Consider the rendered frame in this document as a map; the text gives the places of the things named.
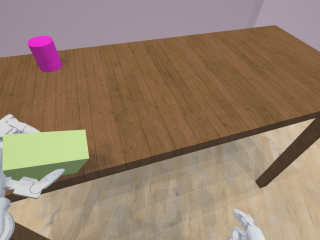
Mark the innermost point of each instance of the table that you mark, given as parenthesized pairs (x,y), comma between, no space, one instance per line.
(148,101)

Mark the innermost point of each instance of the left robot forearm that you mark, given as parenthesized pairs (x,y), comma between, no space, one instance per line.
(7,222)

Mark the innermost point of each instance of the robot right hand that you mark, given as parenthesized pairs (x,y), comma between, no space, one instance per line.
(252,232)

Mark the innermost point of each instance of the sponge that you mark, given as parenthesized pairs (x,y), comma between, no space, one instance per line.
(35,155)

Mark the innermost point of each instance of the robot left hand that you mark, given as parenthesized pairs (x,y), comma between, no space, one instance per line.
(25,187)

